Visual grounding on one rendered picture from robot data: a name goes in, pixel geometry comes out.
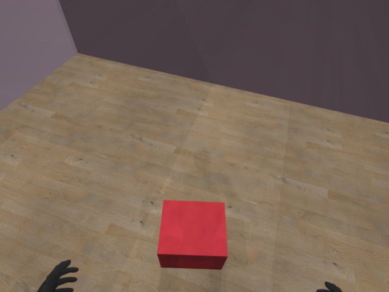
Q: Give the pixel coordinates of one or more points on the carton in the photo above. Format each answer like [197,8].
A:
[192,235]

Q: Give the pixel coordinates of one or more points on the robot left hand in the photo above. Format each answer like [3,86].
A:
[52,280]

